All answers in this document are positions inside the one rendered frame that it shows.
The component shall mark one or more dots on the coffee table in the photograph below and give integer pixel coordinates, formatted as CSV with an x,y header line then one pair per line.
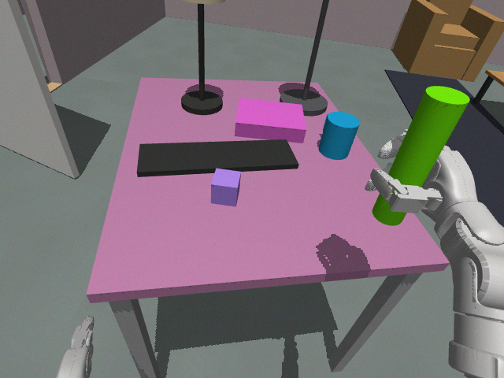
x,y
492,75

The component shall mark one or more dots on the right robot hand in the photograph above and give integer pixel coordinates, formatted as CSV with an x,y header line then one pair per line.
x,y
450,181

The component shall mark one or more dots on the desk lamp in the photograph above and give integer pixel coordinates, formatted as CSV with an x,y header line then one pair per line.
x,y
202,102
313,104

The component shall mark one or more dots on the table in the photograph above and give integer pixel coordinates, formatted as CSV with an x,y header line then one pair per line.
x,y
162,236

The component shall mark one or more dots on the armchair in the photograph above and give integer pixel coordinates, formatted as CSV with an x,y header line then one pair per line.
x,y
447,38

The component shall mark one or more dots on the right robot arm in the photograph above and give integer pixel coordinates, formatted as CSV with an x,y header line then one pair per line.
x,y
473,242

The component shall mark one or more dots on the left robot hand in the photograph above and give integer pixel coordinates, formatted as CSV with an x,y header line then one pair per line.
x,y
76,362

